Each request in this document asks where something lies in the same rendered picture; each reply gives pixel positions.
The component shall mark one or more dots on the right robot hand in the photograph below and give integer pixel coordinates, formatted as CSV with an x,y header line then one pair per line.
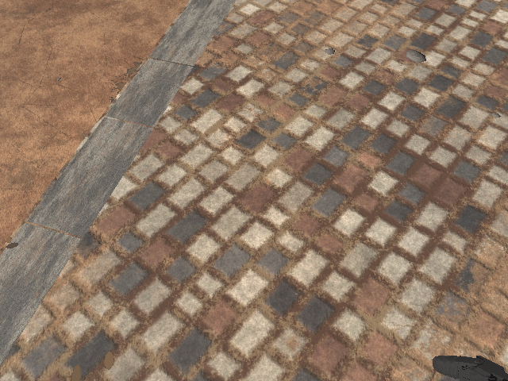
x,y
469,369

